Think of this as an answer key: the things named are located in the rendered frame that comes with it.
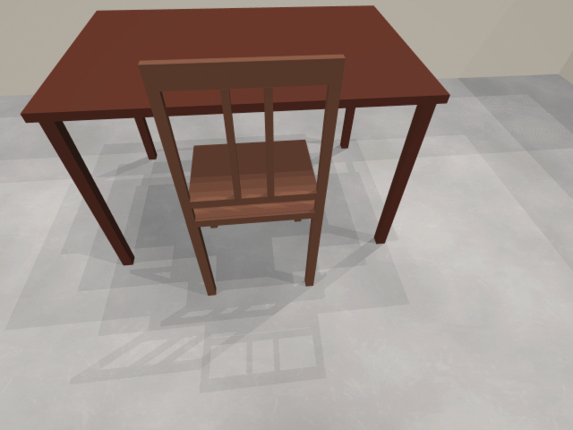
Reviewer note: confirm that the chair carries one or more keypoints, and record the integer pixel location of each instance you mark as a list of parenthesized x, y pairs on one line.
[(251, 182)]

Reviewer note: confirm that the table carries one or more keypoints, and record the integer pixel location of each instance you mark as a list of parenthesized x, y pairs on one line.
[(98, 77)]

